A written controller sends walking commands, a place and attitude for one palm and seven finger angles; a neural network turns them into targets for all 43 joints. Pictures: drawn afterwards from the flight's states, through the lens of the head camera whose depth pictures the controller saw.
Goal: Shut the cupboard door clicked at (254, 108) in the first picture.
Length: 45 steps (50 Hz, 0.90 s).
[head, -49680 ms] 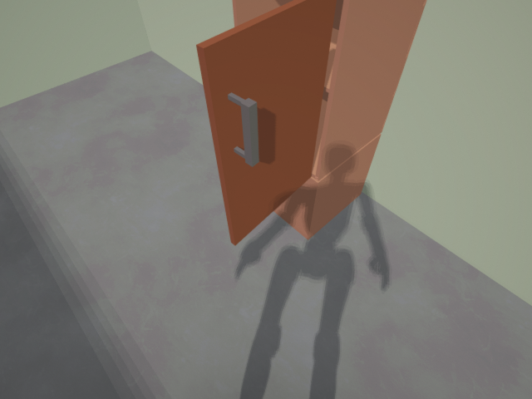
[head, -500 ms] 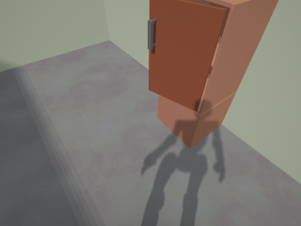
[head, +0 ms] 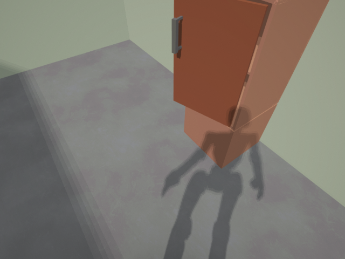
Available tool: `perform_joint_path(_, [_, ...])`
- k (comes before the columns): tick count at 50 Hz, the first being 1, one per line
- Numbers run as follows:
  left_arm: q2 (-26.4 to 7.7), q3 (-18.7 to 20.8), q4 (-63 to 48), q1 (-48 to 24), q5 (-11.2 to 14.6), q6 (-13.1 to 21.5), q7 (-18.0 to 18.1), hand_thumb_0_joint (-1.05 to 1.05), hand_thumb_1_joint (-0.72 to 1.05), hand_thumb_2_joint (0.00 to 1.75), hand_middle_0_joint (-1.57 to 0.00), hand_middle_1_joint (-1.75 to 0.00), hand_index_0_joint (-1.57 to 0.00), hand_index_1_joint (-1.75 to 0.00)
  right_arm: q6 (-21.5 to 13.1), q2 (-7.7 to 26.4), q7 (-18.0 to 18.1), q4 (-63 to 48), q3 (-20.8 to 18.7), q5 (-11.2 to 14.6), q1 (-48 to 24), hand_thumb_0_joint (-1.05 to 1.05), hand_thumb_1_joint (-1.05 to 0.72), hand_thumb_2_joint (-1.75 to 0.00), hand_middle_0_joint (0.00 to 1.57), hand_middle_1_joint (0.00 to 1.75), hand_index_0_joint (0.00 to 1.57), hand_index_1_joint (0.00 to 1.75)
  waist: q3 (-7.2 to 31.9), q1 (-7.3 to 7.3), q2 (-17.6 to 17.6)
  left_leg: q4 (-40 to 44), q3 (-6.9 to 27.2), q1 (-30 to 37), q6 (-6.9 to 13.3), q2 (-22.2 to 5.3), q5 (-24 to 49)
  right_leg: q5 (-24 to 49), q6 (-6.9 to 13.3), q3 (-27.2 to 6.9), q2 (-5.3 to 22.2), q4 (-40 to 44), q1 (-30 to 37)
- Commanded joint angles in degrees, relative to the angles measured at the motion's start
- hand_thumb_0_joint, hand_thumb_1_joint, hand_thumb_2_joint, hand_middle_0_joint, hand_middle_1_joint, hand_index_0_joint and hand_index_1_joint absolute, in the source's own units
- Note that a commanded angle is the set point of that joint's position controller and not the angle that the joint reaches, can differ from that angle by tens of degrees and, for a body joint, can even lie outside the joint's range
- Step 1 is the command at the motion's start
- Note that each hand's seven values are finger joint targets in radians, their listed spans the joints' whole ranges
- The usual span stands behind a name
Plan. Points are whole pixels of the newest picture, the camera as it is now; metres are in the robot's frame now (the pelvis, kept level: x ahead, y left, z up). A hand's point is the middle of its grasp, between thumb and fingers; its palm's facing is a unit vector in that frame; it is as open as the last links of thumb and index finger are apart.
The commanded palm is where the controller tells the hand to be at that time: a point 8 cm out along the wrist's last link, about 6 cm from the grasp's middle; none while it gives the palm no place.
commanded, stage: look to check the result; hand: left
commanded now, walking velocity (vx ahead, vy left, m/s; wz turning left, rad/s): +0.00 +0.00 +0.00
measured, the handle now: (177, 35) +0.99 +0.04 +0.06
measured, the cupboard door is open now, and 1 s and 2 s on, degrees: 18 18 18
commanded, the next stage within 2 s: walk to a spot facing it in 0.14 s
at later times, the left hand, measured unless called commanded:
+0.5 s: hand out of the picture +0.07 +0.21 -0.17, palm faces +0.07 -0.96 -0.29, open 7.3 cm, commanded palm none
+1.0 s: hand out of the picture +0.00 +0.26 -0.17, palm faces +0.35 -0.90 -0.27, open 7.3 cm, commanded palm none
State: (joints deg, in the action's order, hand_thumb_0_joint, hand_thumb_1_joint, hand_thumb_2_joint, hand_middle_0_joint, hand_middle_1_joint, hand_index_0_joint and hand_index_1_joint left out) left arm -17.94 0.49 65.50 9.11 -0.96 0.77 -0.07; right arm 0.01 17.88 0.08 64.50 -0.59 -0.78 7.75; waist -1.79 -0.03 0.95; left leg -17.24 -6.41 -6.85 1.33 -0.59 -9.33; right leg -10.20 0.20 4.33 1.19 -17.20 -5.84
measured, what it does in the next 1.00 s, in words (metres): lifts its right foot, turning left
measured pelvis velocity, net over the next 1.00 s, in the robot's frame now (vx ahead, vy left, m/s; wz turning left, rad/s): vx -0.02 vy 0.02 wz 0.38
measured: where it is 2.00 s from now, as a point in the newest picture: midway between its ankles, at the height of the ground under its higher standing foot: outside the picture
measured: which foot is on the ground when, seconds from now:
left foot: down 0.00-1.00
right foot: down 0.00-0.70, up 0.72-1.00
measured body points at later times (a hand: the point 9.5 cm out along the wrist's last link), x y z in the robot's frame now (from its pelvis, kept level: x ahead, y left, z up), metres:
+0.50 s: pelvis +0.01 -0.01 -0.01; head +0.03 -0.02 +0.44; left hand +0.06 +0.26 -0.15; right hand +0.08 -0.28 -0.16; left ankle +0.00 +0.10 -0.75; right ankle -0.01 -0.11 -0.75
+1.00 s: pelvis -0.02 +0.02 -0.01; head +0.03 +0.04 +0.44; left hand -0.02 +0.31 -0.15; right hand +0.09 -0.20 -0.16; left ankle +0.01 +0.13 -0.75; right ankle +0.01 -0.12 -0.71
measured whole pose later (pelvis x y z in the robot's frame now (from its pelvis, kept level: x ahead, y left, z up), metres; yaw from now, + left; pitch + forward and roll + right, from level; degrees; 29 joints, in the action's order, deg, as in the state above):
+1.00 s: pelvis -0.02 +0.02 -0.01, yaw +22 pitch +2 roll -2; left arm -13.7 4.2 52.3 8.9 -1.3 -2.6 0.3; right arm 2.5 11.5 0.2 55.6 -3.1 -2.2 14.7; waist -4.0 2.2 1.7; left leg -26.4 4.2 -20.7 2.5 2.7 -8.0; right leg -24.6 -2.5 0.3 1.5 -48.8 -22.9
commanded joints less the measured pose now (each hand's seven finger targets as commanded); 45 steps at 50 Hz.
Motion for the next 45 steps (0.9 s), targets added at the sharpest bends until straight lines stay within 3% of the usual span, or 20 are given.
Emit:
perform_joint_path(1, [-11.1,2.0,-3.0,-1.3,0.1,1.4,0.9,0.0,0.9,0.9,-0.2,-0.3,-0.2,-0.3,-1.3,11.2,0.8,-3.3,-1.8,0.2,-1.5,0.0,-0.9,-0.9,0.2,0.3,0.2,0.3,3.6,0.51,-1.8,2.6,8.0,2.9,0.1,-7.9,7.7,9.3,2.1,-6.7,6.8,2.9,-0.6])
perform_joint_path(14, [-11.2,2.1,-3.2,-1.9,0.2,1.5,1.1,0.0,0.9,0.9,-0.2,-0.3,-0.2,-0.3,-1.3,11.1,0.9,-3.3,-1.5,0.1,-1.8,0.0,-0.9,-0.9,0.2,0.3,0.2,0.3,3.1,0.47,-0.7,2.4,8.0,2.5,-0.3,-7.8,10.4,12.8,2.1,-5.8,7.4,2.7,1.6])
perform_joint_path(17, [-6.7,1.6,-3.0,0.8,0.3,0.3,1.6,0.0,0.9,0.9,-0.2,-0.3,-0.2,-0.3,-0.3,5.6,0.7,-3.2,-0.6,0.0,0.2,0.0,-0.9,-0.9,0.2,0.3,0.2,0.3,3.4,0.27,-0.6,-0.5,7.4,0.6,-1.2,-7.2,13.7,15.2,1.0,-3.5,8.3,-1.0,1.9])
perform_joint_path(19, [-5.9,1.8,-3.3,2.4,0.3,-0.4,1.9,0.0,0.9,0.9,-0.2,-0.3,-0.2,-0.3,0.5,4.1,0.6,-3.6,-0.5,0.0,1.7,0.0,-0.9,-0.9,0.2,0.3,0.2,0.3,3.0,0.0,-1.2,-3.0,7.2,-2.0,-1.6,-6.5,14.0,16.0,1.0,-2.8,9.1,-3.2,2.4])
perform_joint_path(22, [-7.8,3.1,-4.6,4.3,0.2,-0.9,2.2,0.0,0.9,0.9,-0.2,-0.3,-0.2,-0.3,1.3,3.7,0.5,-5.1,-1.3,0.0,1.7,0.0,-0.9,-0.9,0.2,0.3,0.2,0.3,3.0,-0.85,-4.8,-10.7,5.5,-7.9,-2.4,-3.9,9.6,19.7,4.1,-4.6,13.6,-4.1,4.6])
perform_joint_path(23, [-8.3,3.5,-5.2,5.1,0.0,-1.0,2.3,0.0,0.9,0.9,-0.2,-0.3,-0.2,-0.3,1.6,3.0,0.5,-5.8,-1.5,0.1,1.5,0.0,-0.9,-0.9,0.2,0.3,0.2,0.3,2.4,-1.44,-7.8,-16.1,4.6,-11.0,-2.8,-2.5,1.8,21.9,6.4,-6.0,16.2,-3.1,5.4])
perform_joint_path(24, [-8.5,3.9,-5.7,6.1,-0.1,-1.1,2.4,0.0,0.9,0.9,-0.2,-0.3,-0.2,-0.3,2.0,2.6,0.5,-6.8,-1.9,-0.1,1.0,0.0,-0.9,-0.9,0.2,0.3,0.2,0.3,1.4,-2.02,-10.5,-23.9,3.8,-14.5,-3.0,-1.5,-12.5,25.1,9.3,-7.6,19.4,-2.1,5.4])
perform_joint_path(26, [-8.2,4.3,-7.0,6.0,-0.8,-1.2,2.8,0.0,0.9,0.9,-0.2,-0.3,-0.2,-0.3,2.6,2.6,0.7,-8.4,-2.6,0.0,0.6,0.0,-0.9,-0.9,0.2,0.3,0.2,0.3,0.4,-2.23,-11.1,-37.5,5.9,-19.0,-2.7,-1.8,-22.0,27.4,12.9,-8.3,23.4,-2.0,3.8])
perform_joint_path(27, [-7.5,4.4,-8.3,4.3,-0.9,-1.1,2.9,0.0,0.9,0.9,-0.2,-0.3,-0.2,-0.3,2.8,1.5,0.5,-8.7,-2.8,0.2,1.2,0.0,-0.9,-0.9,0.2,0.3,0.2,0.3,-1.4,-1.05,-9.7,-39.7,6.5,-19.6,-2.9,-2.9,-22.3,26.2,13.0,-6.2,23.2,-2.2,1.8])
perform_joint_path(30, [-8.1,5.0,-11.3,0.6,-1.1,-1.1,2.5,0.0,0.9,0.9,-0.2,-0.3,-0.2,-0.3,3.0,-0.4,-0.5,-10.0,-2.9,0.4,3.2,0.0,-0.9,-0.9,0.2,0.3,0.2,0.3,-1.8,1.26,-8.6,-32.2,4.6,-15.7,-3.5,-4.5,-18.6,22.6,9.4,0.4,21.6,-5.4,-2.4])
perform_joint_path(32, [-7.8,5.3,-12.1,0.3,-0.8,-1.3,2.2,0.0,0.9,0.9,-0.2,-0.3,-0.2,-0.3,2.7,-0.7,-0.8,-9.8,-3.0,0.1,6.5,0.0,-0.9,-0.9,0.2,0.3,0.2,0.3,-0.7,2.6,-6.8,-22.3,2.1,-10.0,-3.6,-3.6,-9.3,16.0,6.1,3.4,19.7,-10.2,-5.4])
perform_joint_path(33, [-6.6,5.2,-12.3,1.0,-0.4,-1.7,2.1,0.0,0.9,0.9,-0.2,-0.3,-0.2,-0.3,2.4,-0.2,-0.9,-9.3,-3.1,-0.2,9.3,0.0,-0.9,-0.9,0.2,0.3,0.2,0.3,0.2,3.58,-3.4,-14.8,2.1,-4.5,-3.2,-3.0,-1.6,10.0,3.5,5.7,17.6,-15.7,-8.7])
perform_joint_path(34, [-3.6,5.0,-12.8,3.5,0.0,-2.2,1.8,0.0,0.9,0.9,-0.2,-0.3,-0.2,-0.3,1.8,3.7,-0.9,-9.1,-4.0,-0.6,11.8,0.0,-0.9,-0.9,0.2,0.3,0.2,0.3,1.8,3.75,10.4,-6.4,13.8,-1.7,-0.7,-8.5,8.9,-4.8,-0.6,8.1,11.3,-26.5,-14.0])
perform_joint_path(35, [-0.4,4.2,-14.9,2.7,0.3,-2.8,1.8,0.0,0.9,0.9,-0.2,-0.3,-0.2,-0.3,1.6,9.4,-0.2,-9.4,-5.5,-0.9,14.3,0.0,-0.9,-0.9,0.2,0.3,0.2,0.3,1.6,5.08,23.5,0.5,32.6,-1.6,5.9,-20.4,19.8,-29.9,-4.1,5.4,3.8,-39.3,-23.3])
perform_joint_path(36, [-2.1,4.2,-16.4,-0.6,-0.3,-3.2,1.9,0.0,0.9,0.9,-0.2,-0.3,-0.2,-0.3,1.7,10.3,0.3,-8.8,-5.7,-0.9,16.0,0.0,-0.9,-0.9,0.2,0.3,0.2,0.3,2.2,6.04,15.1,1.8,33.8,-4.5,8.7,-22.1,10.7,-27.5,-2.5,-2.4,3.9,-45.7,-22.2])
perform_joint_path(37, [-1.4,4.7,-17.2,0.1,-0.3,-3.1,1.5,0.0,0.9,0.9,-0.2,-0.3,-0.2,-0.3,1.6,10.2,0.5,-10.2,-5.8,-1.2,13.6,0.0,-0.9,-0.9,0.2,0.3,0.2,0.3,2.5,4.13,11.0,3.3,32.7,-8.2,9.5,-21.1,-2.9,-23.7,-2.0,-3.3,4.4,-47.8,-22.3])
perform_joint_path(38, [-0.8,5.2,-16.2,-0.8,-0.7,-3.3,1.4,0.0,0.9,0.9,-0.2,-0.3,-0.2,-0.3,1.4,8.2,0.9,-11.2,-5.5,-1.3,10.5,0.0,-0.9,-0.9,0.2,0.3,0.2,0.3,1.8,3.42,11.0,3.6,31.8,-9.8,7.2,-17.4,-9.0,-19.1,-2.3,-4.5,4.3,-49.2,-24.2])
perform_joint_path(40, [-1.0,5.3,-15.7,-0.2,-0.6,-3.0,1.0,0.0,0.9,0.9,-0.2,-0.3,-0.2,-0.3,1.0,5.9,1.3,-12.3,-4.7,-1.2,7.4,0.0,-0.9,-0.9,0.2,0.3,0.2,0.3,1.0,1.98,7.8,2.6,28.0,-9.4,6.0,-14.2,-5.9,-13.1,-2.9,-5.6,3.9,-48.9,-25.2])
perform_joint_path(42, [-0.4,5.1,-15.5,1.1,-0.4,-2.4,0.9,0.0,0.9,0.9,-0.2,-0.3,-0.2,-0.3,0.6,5.4,1.6,-12.3,-4.7,-1.1,7.9,0.0,-0.9,-0.9,0.2,0.3,0.2,0.3,4.7,1.54,4.3,0.9,26.6,-4.7,6.5,-13.0,1.7,-11.5,-3.4,-5.7,3.0,-46.2,-25.3])
perform_joint_path(45, [1.1,4.6,-16.4,1.0,-0.1,-2.1,0.9,0.0,0.9,0.9,-0.2,-0.3,-0.2,-0.3,0.9,5.4,1.5,-12.2,-5.0,-1.3,9.3,0.0,-0.9,-0.9,0.2,0.3,0.2,0.3,7.6,2.47,3.8,0.8,27.9,-1.5,7.6,-11.9,-4.6,-13.6,-3.4,-5.2,1.7,-37.0,-22.7])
